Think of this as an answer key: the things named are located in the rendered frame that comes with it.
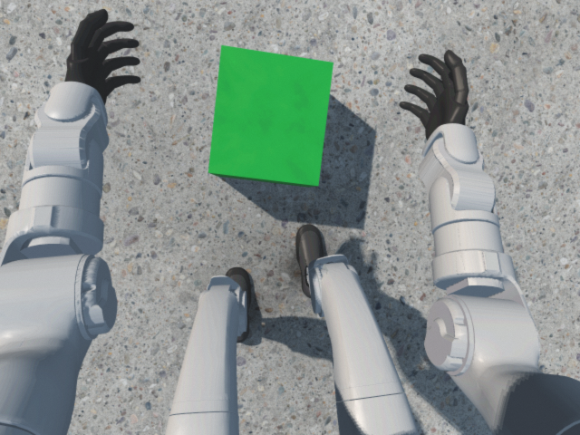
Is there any robot right forearm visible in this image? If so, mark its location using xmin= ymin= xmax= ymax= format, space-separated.
xmin=418 ymin=123 xmax=540 ymax=361

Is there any left robot upper arm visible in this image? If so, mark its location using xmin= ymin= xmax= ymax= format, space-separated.
xmin=0 ymin=254 xmax=118 ymax=435

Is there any robot left forearm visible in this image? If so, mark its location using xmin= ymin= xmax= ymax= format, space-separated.
xmin=0 ymin=82 xmax=109 ymax=267

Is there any robot left hand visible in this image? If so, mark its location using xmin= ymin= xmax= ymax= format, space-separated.
xmin=65 ymin=9 xmax=140 ymax=105

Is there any right robot upper arm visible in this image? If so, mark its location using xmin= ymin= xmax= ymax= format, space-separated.
xmin=424 ymin=295 xmax=580 ymax=435

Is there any robot right hand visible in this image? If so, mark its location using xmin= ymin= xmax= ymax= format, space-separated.
xmin=399 ymin=50 xmax=469 ymax=140

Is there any robot right shin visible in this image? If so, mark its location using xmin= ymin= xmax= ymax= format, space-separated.
xmin=306 ymin=255 xmax=360 ymax=294

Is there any left robot thigh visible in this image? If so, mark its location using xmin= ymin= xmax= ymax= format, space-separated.
xmin=165 ymin=285 xmax=247 ymax=435

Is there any carton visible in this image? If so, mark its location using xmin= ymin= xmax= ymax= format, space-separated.
xmin=208 ymin=45 xmax=334 ymax=188

